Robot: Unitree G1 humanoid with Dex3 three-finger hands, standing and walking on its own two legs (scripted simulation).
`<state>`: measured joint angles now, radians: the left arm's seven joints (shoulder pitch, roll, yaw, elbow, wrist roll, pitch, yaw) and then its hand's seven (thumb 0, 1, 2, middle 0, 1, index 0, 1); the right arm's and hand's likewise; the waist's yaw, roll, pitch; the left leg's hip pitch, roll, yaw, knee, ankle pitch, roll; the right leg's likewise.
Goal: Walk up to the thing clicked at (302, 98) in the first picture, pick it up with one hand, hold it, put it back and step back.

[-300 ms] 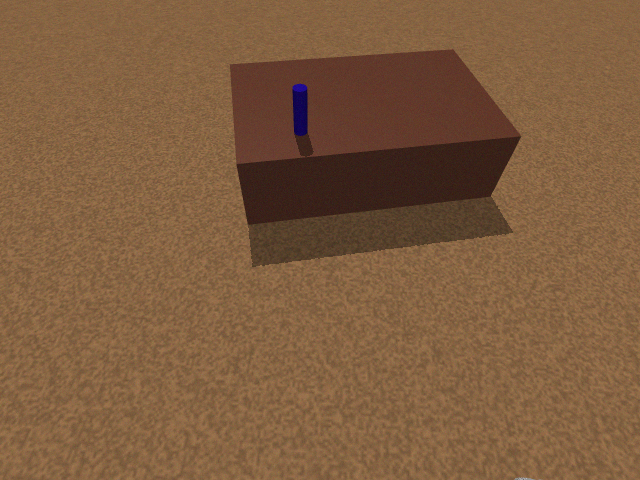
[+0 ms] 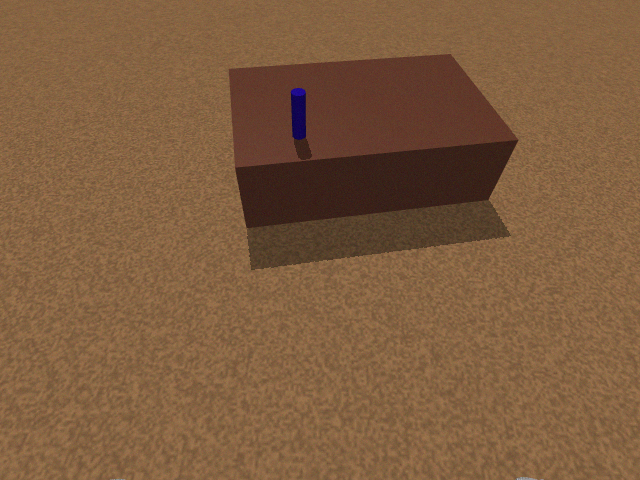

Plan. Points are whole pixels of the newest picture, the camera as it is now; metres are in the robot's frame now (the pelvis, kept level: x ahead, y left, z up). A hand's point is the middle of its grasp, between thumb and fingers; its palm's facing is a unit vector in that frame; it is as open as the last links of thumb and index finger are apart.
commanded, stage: stand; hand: right
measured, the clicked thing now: (298, 114) +1.32 +0.08 -0.36
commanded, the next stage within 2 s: walk up in 0.82 s
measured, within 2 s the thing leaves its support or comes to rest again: neither
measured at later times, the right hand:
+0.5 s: hand out of the picture +0.07 -0.25 -0.16, palm faces -0.02 +0.94 -0.35, open 7.4 cm
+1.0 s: hand out of the picture +0.10 -0.26 -0.15, palm faces -0.11 +0.92 -0.37, open 7.4 cm
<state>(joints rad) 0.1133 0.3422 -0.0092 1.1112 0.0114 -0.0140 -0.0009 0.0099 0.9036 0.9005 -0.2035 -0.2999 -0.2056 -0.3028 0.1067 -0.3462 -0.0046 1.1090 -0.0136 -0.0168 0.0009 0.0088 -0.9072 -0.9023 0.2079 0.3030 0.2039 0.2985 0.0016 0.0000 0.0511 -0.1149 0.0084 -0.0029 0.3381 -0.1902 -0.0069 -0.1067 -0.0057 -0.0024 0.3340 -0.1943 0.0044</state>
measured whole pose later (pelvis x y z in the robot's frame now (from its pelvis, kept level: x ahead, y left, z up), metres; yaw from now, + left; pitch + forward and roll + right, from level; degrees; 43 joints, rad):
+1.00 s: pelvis +0.02 +0.02 +0.00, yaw +4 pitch -1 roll -1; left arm 0.21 0.38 0.07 1.00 0.05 -0.07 -0.04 0.01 0.90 0.90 -0.21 -0.30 -0.21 -0.30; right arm 0.21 -0.41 -0.08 1.03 -0.05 0.00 0.07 0.01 -0.91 -0.90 0.21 0.30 0.20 0.30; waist 0.03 0.01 0.04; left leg -0.40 0.04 -0.02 0.82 -0.40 0.01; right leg -0.08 -0.03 -0.07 0.34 -0.26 -0.03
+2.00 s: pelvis +0.42 +0.13 -0.03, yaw +15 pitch -2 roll +0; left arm 0.38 0.43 0.04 0.88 0.02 -0.03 -0.05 0.01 0.90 0.90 -0.20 -0.30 -0.21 -0.30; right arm 0.23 -0.43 -0.08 0.82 -0.03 -0.10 0.05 0.01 -0.91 -0.90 0.21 0.30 0.20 0.30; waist 0.04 -0.04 0.08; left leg -0.40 0.03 0.08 0.66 -0.22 0.03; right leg -0.25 -0.06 -0.05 0.94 -0.49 -0.05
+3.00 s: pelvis +0.74 +0.15 -0.02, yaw +14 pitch -3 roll +0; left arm 0.27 0.42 0.04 0.89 0.00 -0.04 -0.02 0.01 0.90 0.90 -0.20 -0.30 -0.21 -0.30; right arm 0.29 -0.41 -0.04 0.84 -0.02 -0.06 0.02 0.01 -0.90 -0.90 0.21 0.30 0.21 0.30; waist -0.02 -0.04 0.10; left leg -0.27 0.05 0.09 0.61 -0.29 0.01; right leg -0.46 -0.07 -0.02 0.79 -0.29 -0.02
